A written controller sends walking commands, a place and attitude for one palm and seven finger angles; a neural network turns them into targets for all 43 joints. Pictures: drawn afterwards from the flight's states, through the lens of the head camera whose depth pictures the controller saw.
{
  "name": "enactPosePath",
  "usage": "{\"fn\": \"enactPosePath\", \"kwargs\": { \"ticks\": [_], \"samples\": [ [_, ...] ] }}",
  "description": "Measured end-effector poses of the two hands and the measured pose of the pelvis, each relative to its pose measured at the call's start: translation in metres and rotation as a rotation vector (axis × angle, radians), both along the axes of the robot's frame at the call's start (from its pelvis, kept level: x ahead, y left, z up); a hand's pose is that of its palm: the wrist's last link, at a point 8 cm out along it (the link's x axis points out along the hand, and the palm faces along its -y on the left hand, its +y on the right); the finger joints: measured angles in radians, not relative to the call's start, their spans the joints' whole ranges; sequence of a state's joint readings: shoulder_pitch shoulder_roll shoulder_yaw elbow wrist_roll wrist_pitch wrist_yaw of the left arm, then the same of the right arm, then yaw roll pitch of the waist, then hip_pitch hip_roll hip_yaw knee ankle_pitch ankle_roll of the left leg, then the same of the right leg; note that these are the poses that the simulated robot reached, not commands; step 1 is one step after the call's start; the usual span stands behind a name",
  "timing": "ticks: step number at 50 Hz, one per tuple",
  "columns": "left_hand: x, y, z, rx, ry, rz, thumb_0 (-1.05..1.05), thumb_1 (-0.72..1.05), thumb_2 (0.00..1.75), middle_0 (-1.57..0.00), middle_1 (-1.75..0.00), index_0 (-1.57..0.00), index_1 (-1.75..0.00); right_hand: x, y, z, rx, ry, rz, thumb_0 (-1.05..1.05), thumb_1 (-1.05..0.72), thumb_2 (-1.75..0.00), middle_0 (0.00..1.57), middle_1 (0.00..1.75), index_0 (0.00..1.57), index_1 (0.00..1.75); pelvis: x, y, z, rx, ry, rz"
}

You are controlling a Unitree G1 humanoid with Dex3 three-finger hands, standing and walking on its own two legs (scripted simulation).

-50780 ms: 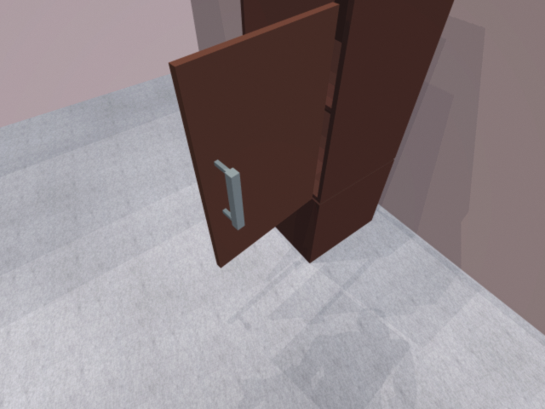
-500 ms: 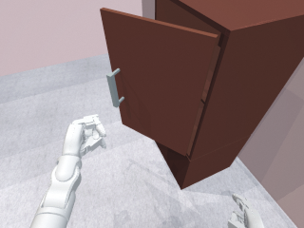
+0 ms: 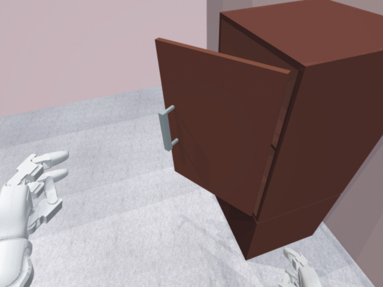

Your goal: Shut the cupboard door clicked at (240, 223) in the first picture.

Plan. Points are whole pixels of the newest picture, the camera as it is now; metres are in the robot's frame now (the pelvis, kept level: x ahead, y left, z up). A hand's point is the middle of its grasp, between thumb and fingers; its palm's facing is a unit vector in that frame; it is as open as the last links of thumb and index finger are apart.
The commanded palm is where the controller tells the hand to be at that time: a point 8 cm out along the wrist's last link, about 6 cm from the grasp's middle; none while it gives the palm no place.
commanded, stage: draw the hand back to the body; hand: left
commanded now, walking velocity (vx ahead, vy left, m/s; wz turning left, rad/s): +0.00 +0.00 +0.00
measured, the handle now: (169, 128) +0.64 +0.17 -0.05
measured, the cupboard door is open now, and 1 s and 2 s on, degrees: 34 34 34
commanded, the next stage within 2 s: step back with the hand held close in 0.44 s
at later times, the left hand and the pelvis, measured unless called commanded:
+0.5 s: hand (50, 208) +0.18 +0.25 +0.17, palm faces +0.45 -0.79 -0.41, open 7.4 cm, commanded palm +0.13 +0.28 +0.17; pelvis -0.01 -0.01 +0.00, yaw -1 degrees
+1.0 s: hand (27, 213) +0.17 +0.28 +0.17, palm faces +0.38 -0.76 -0.52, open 7.4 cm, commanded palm +0.11 +0.31 +0.17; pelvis -0.04 +0.02 -0.01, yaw -2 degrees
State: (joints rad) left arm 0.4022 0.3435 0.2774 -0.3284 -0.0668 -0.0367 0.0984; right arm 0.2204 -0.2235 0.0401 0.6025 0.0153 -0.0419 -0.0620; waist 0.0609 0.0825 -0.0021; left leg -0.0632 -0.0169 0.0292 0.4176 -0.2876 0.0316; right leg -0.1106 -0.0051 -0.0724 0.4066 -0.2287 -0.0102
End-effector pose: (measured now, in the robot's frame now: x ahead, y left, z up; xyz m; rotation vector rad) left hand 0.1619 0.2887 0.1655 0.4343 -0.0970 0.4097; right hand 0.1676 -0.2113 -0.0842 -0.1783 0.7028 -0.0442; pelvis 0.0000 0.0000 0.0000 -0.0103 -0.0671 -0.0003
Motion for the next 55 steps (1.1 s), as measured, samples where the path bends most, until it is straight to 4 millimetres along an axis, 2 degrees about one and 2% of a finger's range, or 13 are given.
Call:
{"fn": "enactPosePath", "kwargs": {
  "ticks": [5,9,16,22,26,33,39,43,49,55],
  "samples": [
    [-0.024,0.009,0.023,0.084,-0.047,0.052,0.02,0.9,0.9,-0.39,-0.5,-0.38,-0.5,-0.001,-0.008,-0.001,-0.003,-0.014,-0.011,0.01,-0.91,-0.9,0.2,0.3,0.2,0.3,-0.001,-0.002,0.0,0.001,-0.006,-0.001],
    [-0.034,0.012,0.021,0.084,-0.05,0.087,0.02,0.9,0.9,-0.3,-0.41,-0.3,-0.4,-0.002,-0.014,-0.001,-0.009,-0.021,-0.012,0.01,-0.91,-0.9,0.2,0.3,0.2,0.3,-0.005,-0.004,0.0,0.003,-0.011,0.002],
    [-0.028,-0.001,0.0,0.008,-0.016,0.067,0.02,0.9,0.9,-0.23,-0.33,-0.23,-0.33,-0.008,-0.021,0.001,-0.027,-0.026,-0.018,0.01,-0.91,-0.9,0.2,0.3,0.2,0.3,-0.011,-0.01,0.0,0.008,-0.013,0.0],
    [-0.024,-0.009,0.011,0.041,-0.057,0.022,0.02,0.89,0.9,-0.22,-0.31,-0.21,-0.31,-0.012,-0.025,0.005,-0.028,-0.052,-0.037,0.01,-0.91,-0.9,0.2,0.3,0.2,0.3,-0.01,-0.013,0.0,0.006,-0.021,-0.008],
    [-0.022,-0.007,0.018,0.067,-0.073,0.021,0.02,0.89,0.9,-0.21,-0.31,-0.21,-0.3,-0.012,-0.026,0.004,-0.018,-0.054,-0.044,0.01,-0.91,-0.9,0.2,0.3,0.2,0.3,-0.01,-0.014,0.0,0.006,-0.023,-0.012],
    [-0.019,-0.001,0.014,0.091,-0.046,0.027,0.02,0.89,0.9,-0.21,-0.31,-0.21,-0.3,-0.016,-0.029,-0.002,-0.019,-0.011,-0.057,0.01,-0.91,-0.9,0.2,0.3,0.2,0.3,-0.012,-0.012,-0.001,-0.008,0.026,-0.008],
    [-0.013,0.004,0.004,0.106,-0.006,-0.02,0.02,0.89,0.9,-0.21,-0.31,-0.21,-0.3,-0.027,-0.035,-0.005,-0.064,0.053,-0.106,0.01,-0.91,-0.9,0.2,0.3,0.2,0.3,-0.015,0.0,-0.003,-0.004,0.071,-0.009],
    [-0.015,0.01,0.009,0.144,-0.003,-0.056,0.02,0.89,0.9,-0.21,-0.31,-0.21,-0.3,-0.034,-0.033,-0.003,-0.086,0.064,-0.143,0.01,-0.91,-0.9,0.2,0.3,0.2,0.3,-0.02,0.009,-0.005,0.005,0.078,-0.018],
    [-0.028,0.022,0.022,0.198,-0.061,-0.073,0.02,0.89,0.9,-0.21,-0.31,-0.21,-0.3,-0.045,-0.023,0.005,-0.087,0.033,-0.158,0.01,-0.91,-0.9,0.2,0.3,0.2,0.3,-0.035,0.016,-0.008,0.01,0.073,-0.028],
    [-0.053,0.03,0.012,0.172,-0.086,-0.045,0.02,0.89,0.9,-0.21,-0.31,-0.21,-0.3,-0.063,-0.015,0.009,-0.087,-0.001,-0.144,0.01,-0.91,-0.9,0.2,0.3,0.2,0.3,-0.056,0.018,-0.013,0.007,0.065,-0.031]
  ]
}}
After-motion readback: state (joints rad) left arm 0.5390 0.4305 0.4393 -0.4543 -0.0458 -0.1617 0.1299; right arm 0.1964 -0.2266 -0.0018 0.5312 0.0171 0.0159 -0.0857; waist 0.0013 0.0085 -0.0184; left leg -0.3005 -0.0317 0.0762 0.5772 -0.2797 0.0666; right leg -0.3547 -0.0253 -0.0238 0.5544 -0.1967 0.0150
